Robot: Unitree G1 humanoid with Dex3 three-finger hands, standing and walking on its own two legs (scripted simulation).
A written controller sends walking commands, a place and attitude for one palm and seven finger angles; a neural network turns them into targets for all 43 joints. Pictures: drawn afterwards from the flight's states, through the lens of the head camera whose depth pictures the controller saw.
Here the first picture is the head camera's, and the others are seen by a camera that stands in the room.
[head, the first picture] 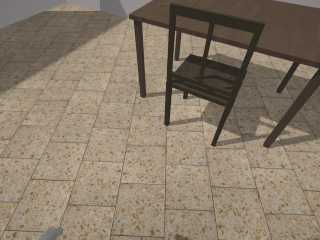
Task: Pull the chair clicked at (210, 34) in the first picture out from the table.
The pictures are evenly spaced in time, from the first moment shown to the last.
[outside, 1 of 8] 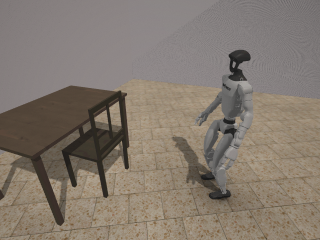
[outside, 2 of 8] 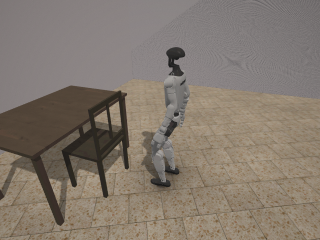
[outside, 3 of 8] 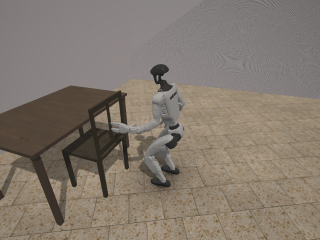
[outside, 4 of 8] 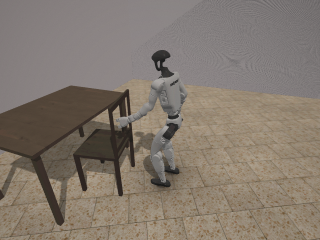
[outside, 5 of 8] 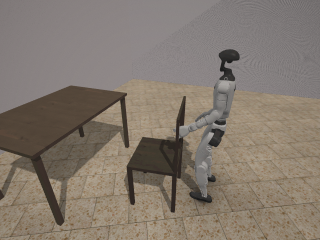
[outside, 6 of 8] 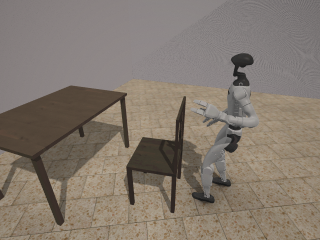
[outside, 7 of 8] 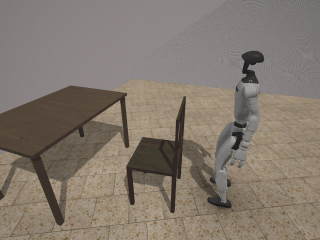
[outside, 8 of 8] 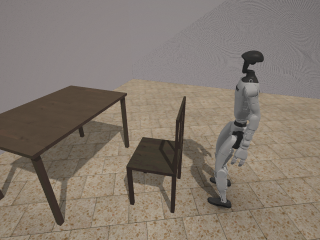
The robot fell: no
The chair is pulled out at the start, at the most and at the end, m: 0.00 0.61 0.61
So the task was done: yes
